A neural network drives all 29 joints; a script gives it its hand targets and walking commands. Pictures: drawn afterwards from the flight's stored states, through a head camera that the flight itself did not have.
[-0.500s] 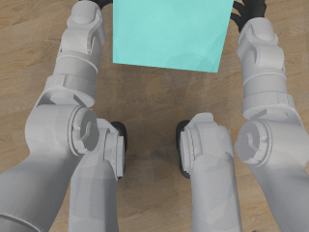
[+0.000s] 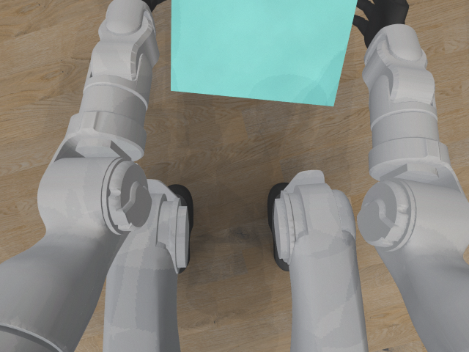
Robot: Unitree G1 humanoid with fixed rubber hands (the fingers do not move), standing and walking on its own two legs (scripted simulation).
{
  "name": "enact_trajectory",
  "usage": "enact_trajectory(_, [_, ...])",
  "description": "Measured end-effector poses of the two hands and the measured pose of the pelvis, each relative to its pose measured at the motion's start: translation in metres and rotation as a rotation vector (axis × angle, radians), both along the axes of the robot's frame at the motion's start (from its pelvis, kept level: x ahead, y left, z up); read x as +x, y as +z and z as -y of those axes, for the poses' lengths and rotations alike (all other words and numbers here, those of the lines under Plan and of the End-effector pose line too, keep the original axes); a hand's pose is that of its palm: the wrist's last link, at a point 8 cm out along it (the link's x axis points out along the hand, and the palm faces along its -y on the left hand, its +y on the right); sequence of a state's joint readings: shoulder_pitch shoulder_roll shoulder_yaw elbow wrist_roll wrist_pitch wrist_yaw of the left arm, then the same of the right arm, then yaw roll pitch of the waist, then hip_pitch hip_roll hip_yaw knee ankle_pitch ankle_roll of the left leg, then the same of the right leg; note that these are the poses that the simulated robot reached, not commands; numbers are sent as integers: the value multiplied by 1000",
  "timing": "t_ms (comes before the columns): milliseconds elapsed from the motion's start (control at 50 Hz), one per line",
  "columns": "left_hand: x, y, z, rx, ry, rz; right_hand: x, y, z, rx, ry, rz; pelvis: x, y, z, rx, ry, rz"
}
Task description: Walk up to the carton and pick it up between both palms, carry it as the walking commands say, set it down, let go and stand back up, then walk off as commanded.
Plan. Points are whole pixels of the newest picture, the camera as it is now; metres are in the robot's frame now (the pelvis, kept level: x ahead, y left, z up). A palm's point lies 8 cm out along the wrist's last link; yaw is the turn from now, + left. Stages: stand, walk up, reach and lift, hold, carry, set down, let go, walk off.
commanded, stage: set down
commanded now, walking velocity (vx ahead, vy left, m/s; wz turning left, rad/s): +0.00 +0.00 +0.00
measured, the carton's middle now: (256, 17) +0.55 -0.05 -0.25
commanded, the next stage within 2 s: none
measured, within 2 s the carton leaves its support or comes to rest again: neither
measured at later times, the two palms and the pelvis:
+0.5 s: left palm out of the picture +0.55 +0.10 -0.16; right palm (382, 24) +0.51 -0.21 -0.16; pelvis +0.00 +0.00 +0.00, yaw +0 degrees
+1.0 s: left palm (116, 19) +0.53 +0.14 -0.18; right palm (402, 41) +0.49 -0.24 -0.17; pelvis -0.01 +0.00 +0.00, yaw +0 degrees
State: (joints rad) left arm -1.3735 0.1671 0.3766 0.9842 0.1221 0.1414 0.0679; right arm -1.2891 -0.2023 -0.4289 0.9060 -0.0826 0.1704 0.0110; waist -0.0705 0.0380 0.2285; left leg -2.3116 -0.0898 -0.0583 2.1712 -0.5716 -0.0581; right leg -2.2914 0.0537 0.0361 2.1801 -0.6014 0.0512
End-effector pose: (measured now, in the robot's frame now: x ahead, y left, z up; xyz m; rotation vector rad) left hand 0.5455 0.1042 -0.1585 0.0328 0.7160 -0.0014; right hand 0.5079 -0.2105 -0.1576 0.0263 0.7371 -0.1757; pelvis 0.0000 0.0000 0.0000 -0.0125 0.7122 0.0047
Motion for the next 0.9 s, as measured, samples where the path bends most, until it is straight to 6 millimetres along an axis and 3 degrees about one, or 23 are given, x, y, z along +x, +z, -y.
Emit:
enact_trajectory(520, [2, -4, -1, 23, -22, 33, 3, -3, 1, -33, 23, 19, 2, -2, 1, 3, -5, 5])
enact_trajectory(620, [-12, -18, -9, 57, -44, -11, -6, -13, 0, -60, 42, -12, 0, 0, 0, 4, -7, 14])
enact_trajectory(740, [-25, -31, -33, 88, -5, -37, -27, -30, 10, -63, -9, -44, -5, 4, 0, 4, -4, 35])
enact_trajectory(900, [-21, -24, -37, 74, 8, -27, -24, -19, 31, -81, -28, -25, -9, -1, 1, 3, -5, 66])
